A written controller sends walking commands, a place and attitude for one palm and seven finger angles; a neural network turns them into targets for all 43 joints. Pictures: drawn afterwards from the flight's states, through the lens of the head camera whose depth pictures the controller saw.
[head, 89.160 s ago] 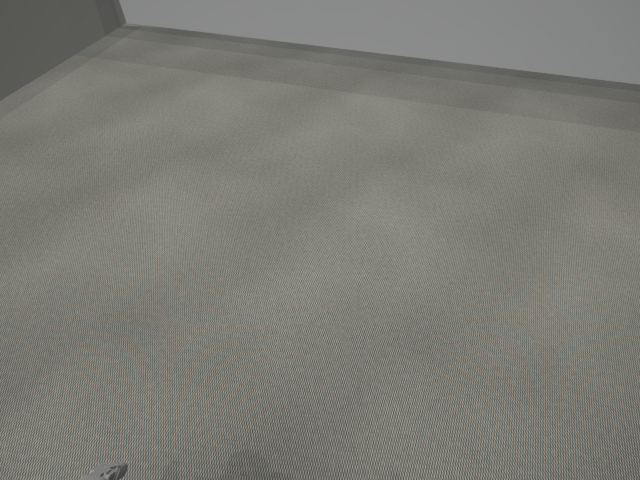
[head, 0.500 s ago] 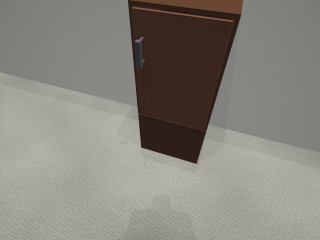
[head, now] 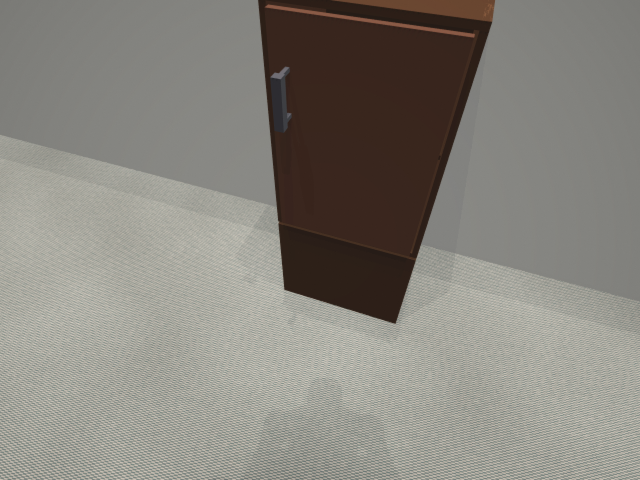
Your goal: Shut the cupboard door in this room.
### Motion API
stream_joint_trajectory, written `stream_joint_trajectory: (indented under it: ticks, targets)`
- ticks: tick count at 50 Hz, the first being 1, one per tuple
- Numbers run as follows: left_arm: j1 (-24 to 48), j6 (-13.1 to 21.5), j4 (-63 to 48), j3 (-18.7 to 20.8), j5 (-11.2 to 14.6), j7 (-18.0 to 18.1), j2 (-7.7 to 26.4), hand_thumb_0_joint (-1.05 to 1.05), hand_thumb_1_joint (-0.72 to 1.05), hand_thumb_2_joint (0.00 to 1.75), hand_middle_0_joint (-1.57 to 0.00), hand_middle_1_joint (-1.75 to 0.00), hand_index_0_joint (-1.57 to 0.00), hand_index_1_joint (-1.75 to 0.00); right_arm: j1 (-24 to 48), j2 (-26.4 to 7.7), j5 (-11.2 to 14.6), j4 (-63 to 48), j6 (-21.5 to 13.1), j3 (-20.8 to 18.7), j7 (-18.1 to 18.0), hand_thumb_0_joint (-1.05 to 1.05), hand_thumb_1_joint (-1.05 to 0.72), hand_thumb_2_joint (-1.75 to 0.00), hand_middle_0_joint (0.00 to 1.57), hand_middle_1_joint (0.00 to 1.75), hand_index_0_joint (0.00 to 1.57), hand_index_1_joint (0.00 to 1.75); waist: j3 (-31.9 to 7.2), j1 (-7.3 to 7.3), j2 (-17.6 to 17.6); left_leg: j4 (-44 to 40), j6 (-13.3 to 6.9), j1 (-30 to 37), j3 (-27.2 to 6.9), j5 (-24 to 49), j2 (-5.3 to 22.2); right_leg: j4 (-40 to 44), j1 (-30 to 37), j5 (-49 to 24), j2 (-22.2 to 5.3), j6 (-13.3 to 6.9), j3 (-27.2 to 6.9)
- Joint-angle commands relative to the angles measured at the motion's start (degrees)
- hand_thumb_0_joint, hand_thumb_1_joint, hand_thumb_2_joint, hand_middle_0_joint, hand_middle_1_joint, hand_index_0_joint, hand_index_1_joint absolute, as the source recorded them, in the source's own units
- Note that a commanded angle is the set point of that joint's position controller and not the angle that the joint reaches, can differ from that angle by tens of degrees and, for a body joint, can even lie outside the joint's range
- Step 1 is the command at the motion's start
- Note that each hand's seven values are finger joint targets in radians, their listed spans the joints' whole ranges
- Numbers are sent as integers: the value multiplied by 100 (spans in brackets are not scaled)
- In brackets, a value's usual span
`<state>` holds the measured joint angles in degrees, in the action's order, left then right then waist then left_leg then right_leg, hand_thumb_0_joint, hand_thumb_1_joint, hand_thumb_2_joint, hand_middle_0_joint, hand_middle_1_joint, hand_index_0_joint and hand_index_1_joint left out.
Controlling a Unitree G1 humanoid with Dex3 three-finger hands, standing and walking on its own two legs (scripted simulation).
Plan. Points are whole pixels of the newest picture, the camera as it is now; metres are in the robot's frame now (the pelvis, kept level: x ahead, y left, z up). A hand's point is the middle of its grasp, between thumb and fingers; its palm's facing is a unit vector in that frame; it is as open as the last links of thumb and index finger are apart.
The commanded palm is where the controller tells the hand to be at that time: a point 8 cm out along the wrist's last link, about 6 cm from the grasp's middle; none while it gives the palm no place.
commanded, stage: look to check the result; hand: left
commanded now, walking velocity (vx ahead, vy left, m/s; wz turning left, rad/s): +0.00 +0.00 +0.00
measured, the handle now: (283, 99) +0.84 +0.13 +0.05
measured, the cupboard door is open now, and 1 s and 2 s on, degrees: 0 0 0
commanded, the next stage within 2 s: stand and wait in 0.16 s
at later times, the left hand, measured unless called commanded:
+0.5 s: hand out of the picture +0.03 +0.19 -0.17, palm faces +0.01 -0.97 -0.24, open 7.4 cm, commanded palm none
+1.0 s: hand out of the picture +0.05 +0.20 -0.17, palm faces +0.01 -0.97 -0.26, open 7.4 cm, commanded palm none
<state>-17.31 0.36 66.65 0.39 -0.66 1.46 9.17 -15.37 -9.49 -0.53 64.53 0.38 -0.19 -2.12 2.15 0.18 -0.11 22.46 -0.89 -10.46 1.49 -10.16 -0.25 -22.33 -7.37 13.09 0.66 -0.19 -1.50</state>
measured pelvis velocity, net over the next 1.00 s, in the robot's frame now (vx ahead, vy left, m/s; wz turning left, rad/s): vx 0.02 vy -0.01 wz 0.00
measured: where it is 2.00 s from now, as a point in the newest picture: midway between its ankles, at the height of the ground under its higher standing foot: outside the picture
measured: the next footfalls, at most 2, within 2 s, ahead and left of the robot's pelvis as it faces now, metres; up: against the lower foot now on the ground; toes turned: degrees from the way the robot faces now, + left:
none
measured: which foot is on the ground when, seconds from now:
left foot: down 0.00-1.00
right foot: down 0.00-1.00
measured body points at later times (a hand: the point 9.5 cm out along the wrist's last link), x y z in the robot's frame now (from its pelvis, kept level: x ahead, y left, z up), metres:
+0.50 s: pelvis +0.01 +0.00 +0.00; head +0.02 +0.00 +0.45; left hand +0.03 +0.24 -0.15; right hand +0.03 -0.26 -0.15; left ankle +0.02 +0.11 -0.74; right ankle -0.01 -0.12 -0.74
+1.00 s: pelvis +0.02 -0.01 +0.00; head +0.03 -0.01 +0.45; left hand +0.05 +0.25 -0.15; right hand +0.06 -0.27 -0.15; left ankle +0.02 +0.11 -0.74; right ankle -0.01 -0.12 -0.74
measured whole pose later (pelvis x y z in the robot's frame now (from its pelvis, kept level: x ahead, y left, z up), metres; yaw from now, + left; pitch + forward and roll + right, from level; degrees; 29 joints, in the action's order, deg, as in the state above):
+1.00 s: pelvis +0.02 -0.01 +0.00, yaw +0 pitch -2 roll +0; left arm -12.0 1.0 65.6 0.6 -0.6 0.8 13.7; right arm -10.3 -13.8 -0.6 64.5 0.1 -0.2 -1.5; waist 2.4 0.3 0.0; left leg 19.5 -0.3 -7.6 1.3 -10.2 0.1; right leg -18.6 -4.2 12.7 1.0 -0.7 -1.4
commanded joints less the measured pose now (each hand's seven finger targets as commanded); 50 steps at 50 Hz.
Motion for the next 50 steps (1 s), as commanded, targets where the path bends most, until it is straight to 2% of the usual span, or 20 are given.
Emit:
stream_joint_trajectory:
  ticks: [1,6,7,11,24,28,31,32,36,42,45,50]
  targets:
    - [-234,47,-168,120,-12,35,699,0,90,90,-20,-30,-20,-30,-242,-720,-11,-199,-88,-130,-24,0,-90,-90,20,30,20,30,322,45,-25,-494,-98,118,-570,17,578,547,-572,-157,-503,-211,-434]
    - [-128,68,-208,134,-8,28,803,0,90,90,-20,-30,-20,-30,-161,-801,-10,-220,-107,-139,-17,0,-90,-90,20,30,20,30,164,42,0,-451,-103,202,-571,274,586,556,-440,-335,-530,-214,-449]
    - [-139,80,-228,144,-11,27,854,0,90,90,-20,-30,-20,-30,-111,-870,3,-235,-107,-151,-15,0,-90,-90,20,30,20,30,185,28,89,-425,-109,236,-574,344,591,569,-481,-371,-526,-219,-441]
    - [1,70,-245,143,-5,19,893,0,90,90,-20,-30,-20,-30,-62,-894,-17,-215,-108,-144,-8,0,-90,-90,20,30,20,30,204,41,-21,-486,-86,183,-584,261,589,588,-408,-301,-539,-215,-437]
    - [245,96,-315,168,0,-3,1120,0,90,90,-20,-30,-20,-30,165,-1100,-19,-233,-114,-157,10,0,-90,-90,20,30,20,30,118,39,25,-497,-70,300,-583,468,614,663,-276,-526,-574,-229,-473]
    - [280,113,-319,182,5,-4,1194,0,90,90,-20,-30,-20,-30,220,-1159,-13,-249,-133,-158,5,0,-90,-90,20,30,20,30,-88,43,-24,-454,-75,426,-582,698,639,650,-144,-774,-603,-237,-464]
    - [314,107,-304,175,7,-7,1207,0,90,90,-20,-30,-20,-30,280,-1196,-17,-242,-126,-154,8,0,-90,-90,20,30,20,30,1,34,-84,-502,-63,407,-579,646,635,678,-161,-729,-602,-230,-470]
    - [308,114,-317,182,2,-9,1246,0,90,90,-20,-30,-20,-30,289,-1235,-4,-258,-125,-161,9,0,-90,-90,20,30,20,30,-31,28,11,-479,-69,455,-579,713,647,667,-178,-786,-584,-232,-463]
    - [360,108,-306,171,6,-10,1251,0,90,90,-20,-30,-20,-30,323,-1249,-16,-239,-134,-151,8,0,-90,-90,20,30,20,30,-43,33,-40,-504,-65,472,-574,789,651,670,-110,-883,-610,-223,-460]
    - [352,131,-317,180,3,-8,1321,0,90,90,-20,-30,-20,-30,405,-1321,0,-265,-128,-163,13,0,-90,-90,20,30,20,30,-51,26,87,-483,-65,562,-572,841,661,710,-134,-996,-622,-225,-455]
    - [390,123,-323,178,8,-6,1316,0,90,90,-20,-30,-20,-30,400,-1304,-17,-245,-133,-161,13,0,-90,-90,20,30,20,30,-88,31,-39,-503,-58,549,-565,868,657,703,-47,-1032,-633,-226,-464]
    - [420,129,-328,183,6,-5,1344,0,90,90,-20,-30,-20,-30,432,-1333,-16,-250,-135,-162,13,0,-90,-90,20,30,20,30,-56,34,-16,-525,-52,546,-560,879,666,717,-34,-1082,-641,-226,-459]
